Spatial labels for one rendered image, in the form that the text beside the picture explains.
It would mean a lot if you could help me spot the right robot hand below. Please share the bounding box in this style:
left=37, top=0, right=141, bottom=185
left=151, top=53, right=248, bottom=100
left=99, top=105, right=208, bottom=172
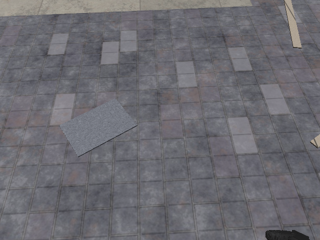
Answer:
left=265, top=230, right=310, bottom=240

